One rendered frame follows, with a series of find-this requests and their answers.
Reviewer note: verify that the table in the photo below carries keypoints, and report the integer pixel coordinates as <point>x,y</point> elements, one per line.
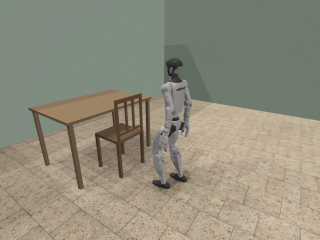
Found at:
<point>75,110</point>

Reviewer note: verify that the robot left forearm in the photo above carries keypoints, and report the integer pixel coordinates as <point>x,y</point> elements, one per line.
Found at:
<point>168,121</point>

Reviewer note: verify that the chair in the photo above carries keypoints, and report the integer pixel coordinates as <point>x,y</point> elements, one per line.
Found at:
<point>121,132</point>

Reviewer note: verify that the left robot upper arm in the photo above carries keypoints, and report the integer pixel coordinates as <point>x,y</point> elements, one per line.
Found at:
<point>166,91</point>

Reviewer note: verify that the right robot shin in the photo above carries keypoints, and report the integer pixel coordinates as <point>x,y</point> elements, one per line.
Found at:
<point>176,159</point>

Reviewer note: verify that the robot right hand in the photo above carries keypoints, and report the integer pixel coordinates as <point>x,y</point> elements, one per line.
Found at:
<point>186,126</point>

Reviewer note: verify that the robot left hand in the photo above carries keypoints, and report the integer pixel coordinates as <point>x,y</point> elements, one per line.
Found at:
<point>164,139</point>

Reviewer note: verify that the right robot thigh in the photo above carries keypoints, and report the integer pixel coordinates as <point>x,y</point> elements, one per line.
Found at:
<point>172,140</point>

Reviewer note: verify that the robot right forearm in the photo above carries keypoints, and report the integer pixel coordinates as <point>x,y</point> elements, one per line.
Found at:
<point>187,113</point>

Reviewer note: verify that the right robot upper arm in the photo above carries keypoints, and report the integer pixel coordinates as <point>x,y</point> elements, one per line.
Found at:
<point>187,97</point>

